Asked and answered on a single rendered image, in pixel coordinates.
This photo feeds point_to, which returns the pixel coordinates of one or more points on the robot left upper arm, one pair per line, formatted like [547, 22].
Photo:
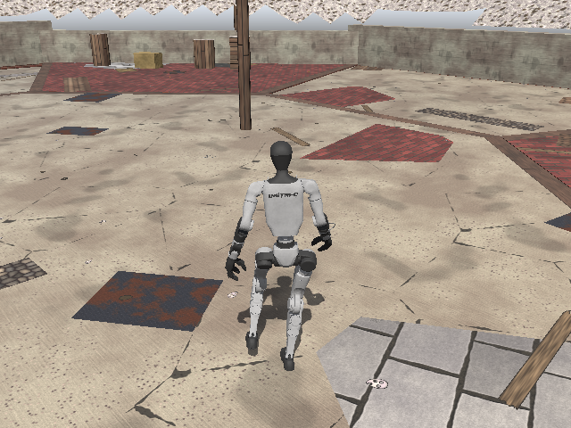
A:
[254, 190]

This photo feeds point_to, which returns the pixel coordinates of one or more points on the robot right upper arm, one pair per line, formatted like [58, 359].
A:
[311, 187]

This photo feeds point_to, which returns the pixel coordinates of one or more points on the robot right shin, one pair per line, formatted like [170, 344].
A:
[293, 325]

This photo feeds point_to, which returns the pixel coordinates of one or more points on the robot left forearm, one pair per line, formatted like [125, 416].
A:
[238, 241]

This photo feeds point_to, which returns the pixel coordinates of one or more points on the robot left hand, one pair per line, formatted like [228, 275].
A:
[230, 267]

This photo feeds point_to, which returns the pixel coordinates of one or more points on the robot torso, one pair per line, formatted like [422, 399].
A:
[283, 204]

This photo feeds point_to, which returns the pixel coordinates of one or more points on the robot right forearm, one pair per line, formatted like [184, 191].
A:
[324, 231]

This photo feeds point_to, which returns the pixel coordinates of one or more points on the robot right hand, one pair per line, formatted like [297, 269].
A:
[327, 244]

